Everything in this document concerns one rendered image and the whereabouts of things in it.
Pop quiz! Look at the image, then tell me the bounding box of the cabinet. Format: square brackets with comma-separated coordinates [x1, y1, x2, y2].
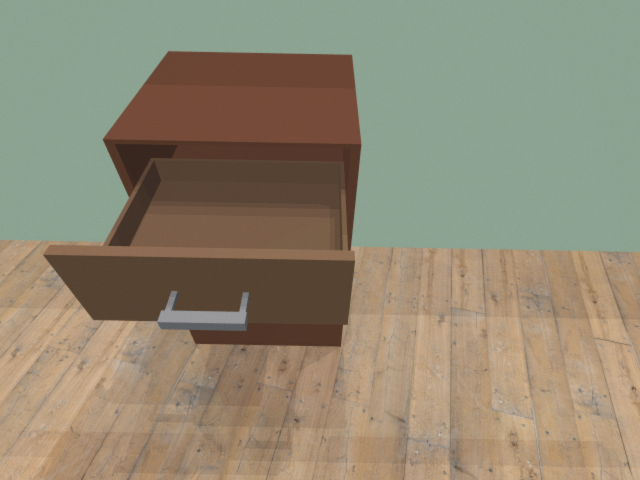
[103, 51, 361, 347]

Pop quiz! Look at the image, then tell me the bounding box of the drawer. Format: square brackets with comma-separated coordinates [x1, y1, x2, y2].
[43, 158, 355, 325]

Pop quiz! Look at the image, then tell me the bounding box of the handle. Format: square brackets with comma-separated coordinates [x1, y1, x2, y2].
[157, 291, 250, 331]

